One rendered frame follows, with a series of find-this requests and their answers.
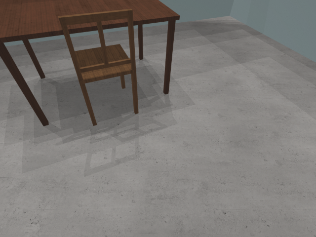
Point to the chair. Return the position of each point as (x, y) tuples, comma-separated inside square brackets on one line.
[(102, 62)]

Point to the table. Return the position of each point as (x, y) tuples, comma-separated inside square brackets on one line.
[(32, 19)]

